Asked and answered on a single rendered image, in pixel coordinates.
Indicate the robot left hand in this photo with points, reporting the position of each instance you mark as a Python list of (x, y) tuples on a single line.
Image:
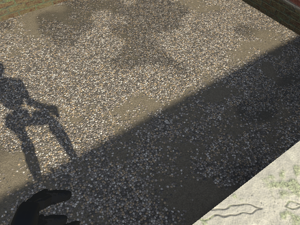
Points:
[(28, 212)]

